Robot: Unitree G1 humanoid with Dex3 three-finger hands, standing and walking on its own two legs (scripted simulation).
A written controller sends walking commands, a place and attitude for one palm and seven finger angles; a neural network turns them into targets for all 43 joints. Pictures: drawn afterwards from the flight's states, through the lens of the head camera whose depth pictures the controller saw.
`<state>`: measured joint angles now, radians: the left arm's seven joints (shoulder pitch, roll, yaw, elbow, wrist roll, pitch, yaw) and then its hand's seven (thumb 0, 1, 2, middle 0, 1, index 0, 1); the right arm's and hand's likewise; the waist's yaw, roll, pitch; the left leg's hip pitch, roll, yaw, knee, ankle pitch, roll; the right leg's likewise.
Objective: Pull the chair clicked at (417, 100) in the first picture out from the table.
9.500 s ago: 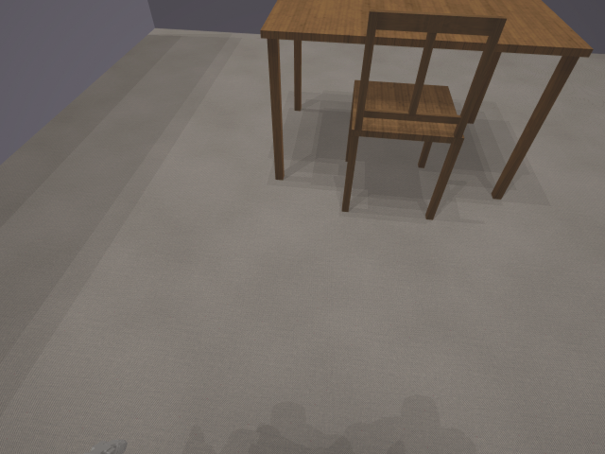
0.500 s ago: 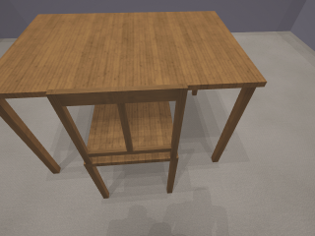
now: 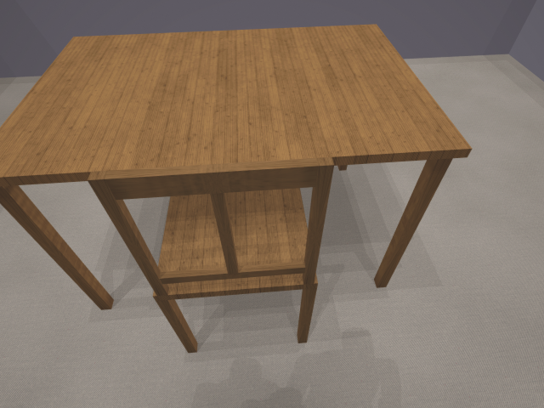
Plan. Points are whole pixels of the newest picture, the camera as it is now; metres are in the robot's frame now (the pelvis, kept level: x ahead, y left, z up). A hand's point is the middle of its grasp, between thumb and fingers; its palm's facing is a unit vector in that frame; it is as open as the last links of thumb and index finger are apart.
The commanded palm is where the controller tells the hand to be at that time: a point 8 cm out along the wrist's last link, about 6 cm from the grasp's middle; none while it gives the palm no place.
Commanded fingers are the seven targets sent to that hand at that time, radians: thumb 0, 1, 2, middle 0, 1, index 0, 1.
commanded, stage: look again from close up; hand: left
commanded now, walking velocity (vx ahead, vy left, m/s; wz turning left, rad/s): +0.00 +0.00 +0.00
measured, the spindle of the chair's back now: (226, 235) +0.47 +0.13 -0.09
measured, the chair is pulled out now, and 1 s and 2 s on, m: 0.00 0.00 0.00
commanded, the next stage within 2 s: raise the hand toward the chair's back in 1.32 s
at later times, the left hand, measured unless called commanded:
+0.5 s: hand out of the picture -0.02 +0.16 -0.17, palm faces +0.02 -0.98 -0.18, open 7.3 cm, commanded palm none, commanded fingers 0.00 0.90 0.90 -0.20 -0.30 -0.20 -0.30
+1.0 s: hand out of the picture -0.03 +0.16 -0.17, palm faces +0.02 -0.99 -0.17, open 7.4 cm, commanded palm none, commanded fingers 0.00 0.90 0.90 -0.20 -0.30 -0.20 -0.30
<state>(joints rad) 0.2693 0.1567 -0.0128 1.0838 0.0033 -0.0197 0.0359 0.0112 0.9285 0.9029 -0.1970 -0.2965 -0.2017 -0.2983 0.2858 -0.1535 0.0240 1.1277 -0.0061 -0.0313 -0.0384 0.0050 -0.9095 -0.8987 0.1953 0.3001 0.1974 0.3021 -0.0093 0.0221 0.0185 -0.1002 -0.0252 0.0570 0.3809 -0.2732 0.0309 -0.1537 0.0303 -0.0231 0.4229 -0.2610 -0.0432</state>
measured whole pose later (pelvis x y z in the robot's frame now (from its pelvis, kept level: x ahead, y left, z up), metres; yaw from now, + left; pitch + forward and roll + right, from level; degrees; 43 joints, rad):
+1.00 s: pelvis -0.01 +0.00 +0.00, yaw +0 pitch -1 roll +0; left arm 0.33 0.13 -0.02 1.11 0.01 -0.02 0.04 0.01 0.91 0.90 -0.20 -0.30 -0.20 -0.30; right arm 0.31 -0.12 0.02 1.15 0.00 -0.03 -0.04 0.00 -0.91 -0.90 0.19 0.30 0.20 0.30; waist 0.00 0.00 0.02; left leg -0.11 -0.02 0.06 0.37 -0.26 0.03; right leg -0.16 0.03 -0.02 0.40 -0.24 -0.04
